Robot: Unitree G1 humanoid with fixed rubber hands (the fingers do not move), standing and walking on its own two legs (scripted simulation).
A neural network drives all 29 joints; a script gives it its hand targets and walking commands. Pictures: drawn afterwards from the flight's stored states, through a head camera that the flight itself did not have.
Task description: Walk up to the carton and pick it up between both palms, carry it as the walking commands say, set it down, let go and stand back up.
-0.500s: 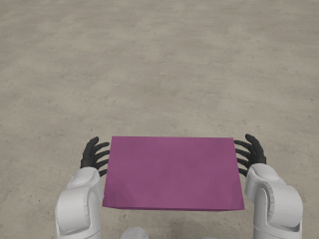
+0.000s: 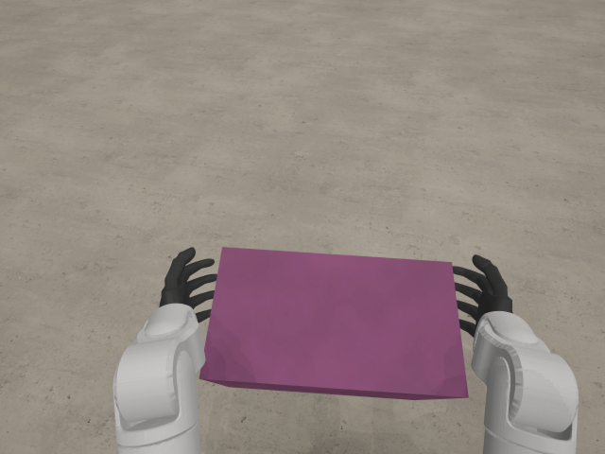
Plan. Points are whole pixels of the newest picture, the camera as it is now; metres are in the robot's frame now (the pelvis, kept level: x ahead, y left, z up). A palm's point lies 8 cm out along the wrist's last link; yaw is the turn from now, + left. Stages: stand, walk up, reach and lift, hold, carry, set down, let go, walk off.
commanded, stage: carry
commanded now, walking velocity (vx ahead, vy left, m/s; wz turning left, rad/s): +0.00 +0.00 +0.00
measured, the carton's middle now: (328, 331) +0.27 +0.00 +0.00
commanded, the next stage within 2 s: none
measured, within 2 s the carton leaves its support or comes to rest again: neither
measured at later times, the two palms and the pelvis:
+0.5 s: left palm (153, 338) +0.22 +0.19 +0.10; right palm (481, 330) +0.23 -0.16 +0.10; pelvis -0.02 +0.01 +0.00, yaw +0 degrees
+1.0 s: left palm (178, 319) +0.26 +0.18 +0.07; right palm (473, 323) +0.25 -0.17 +0.07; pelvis -0.02 +0.01 +0.00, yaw +0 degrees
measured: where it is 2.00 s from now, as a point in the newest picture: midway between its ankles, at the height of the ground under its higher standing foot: outside the picture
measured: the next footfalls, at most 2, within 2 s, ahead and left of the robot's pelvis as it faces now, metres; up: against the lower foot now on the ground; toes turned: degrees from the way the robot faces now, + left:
none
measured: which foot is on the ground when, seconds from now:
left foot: down 0.00-1.00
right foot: down 0.00-1.00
